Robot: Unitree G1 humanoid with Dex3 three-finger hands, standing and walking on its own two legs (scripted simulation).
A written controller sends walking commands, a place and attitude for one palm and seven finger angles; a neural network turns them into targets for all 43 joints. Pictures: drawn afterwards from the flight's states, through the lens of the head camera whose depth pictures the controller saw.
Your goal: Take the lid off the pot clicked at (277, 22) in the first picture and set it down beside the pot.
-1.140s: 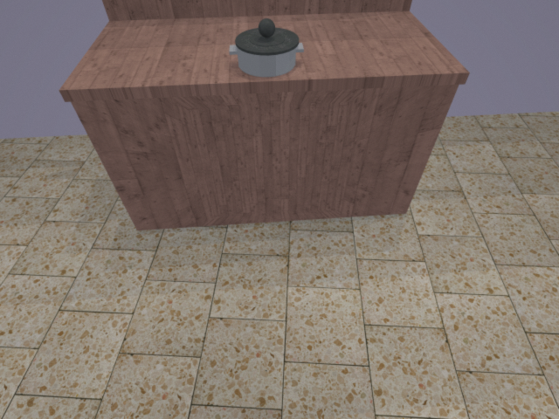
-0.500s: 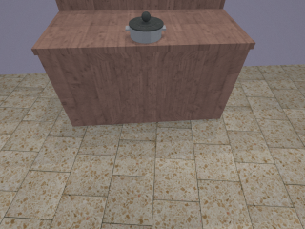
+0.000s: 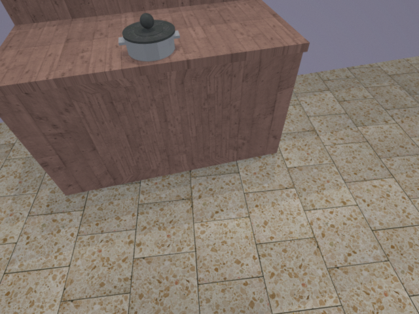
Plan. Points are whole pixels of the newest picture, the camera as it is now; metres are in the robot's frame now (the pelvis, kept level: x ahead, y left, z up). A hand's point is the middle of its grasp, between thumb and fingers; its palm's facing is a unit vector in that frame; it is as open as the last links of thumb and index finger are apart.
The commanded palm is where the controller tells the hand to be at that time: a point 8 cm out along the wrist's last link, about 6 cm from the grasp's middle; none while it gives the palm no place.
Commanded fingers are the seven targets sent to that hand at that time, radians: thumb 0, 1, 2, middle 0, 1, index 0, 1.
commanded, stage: walk to a spot facing it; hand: left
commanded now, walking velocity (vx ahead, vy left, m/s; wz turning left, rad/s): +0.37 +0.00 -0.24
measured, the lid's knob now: (146, 21) +1.08 +0.31 +0.09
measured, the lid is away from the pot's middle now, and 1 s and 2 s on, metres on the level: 0.00 0.00 0.00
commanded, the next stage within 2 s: turn to face it in 0.60 s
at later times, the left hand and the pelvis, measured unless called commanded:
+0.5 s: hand out of the picture +0.13 +0.19 -0.17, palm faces +0.02 -0.99 -0.16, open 7.4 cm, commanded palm none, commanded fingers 0.00 0.90 0.90 -0.20 -0.30 -0.20 -0.30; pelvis +0.21 +0.02 -0.01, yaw -8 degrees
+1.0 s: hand (181, 179) +0.51 +0.12 -0.15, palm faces -0.17 -0.97 -0.19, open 7.4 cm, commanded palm none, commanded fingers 0.00 0.90 0.90 -0.20 -0.30 -0.20 -0.30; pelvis +0.36 -0.02 +0.00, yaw -8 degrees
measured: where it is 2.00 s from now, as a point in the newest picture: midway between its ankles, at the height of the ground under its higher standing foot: (225, 283)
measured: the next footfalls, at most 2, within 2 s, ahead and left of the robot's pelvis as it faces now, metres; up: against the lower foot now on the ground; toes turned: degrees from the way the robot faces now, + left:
left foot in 0.48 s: +0.36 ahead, +0.11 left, +0.00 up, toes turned -1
right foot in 0.88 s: +0.45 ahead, -0.16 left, +0.00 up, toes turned -19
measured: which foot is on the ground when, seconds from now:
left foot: down 0.00-0.00, up 0.02-0.46, down 0.48-0.90, up 0.92-1.00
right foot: down 0.00-0.48, up 0.50-0.86, down 0.88-1.00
